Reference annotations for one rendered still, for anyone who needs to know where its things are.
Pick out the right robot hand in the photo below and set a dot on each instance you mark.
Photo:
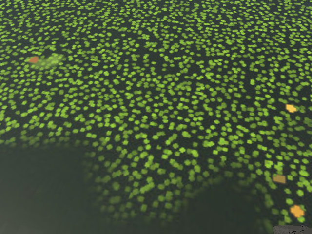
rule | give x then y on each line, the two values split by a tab
292	229

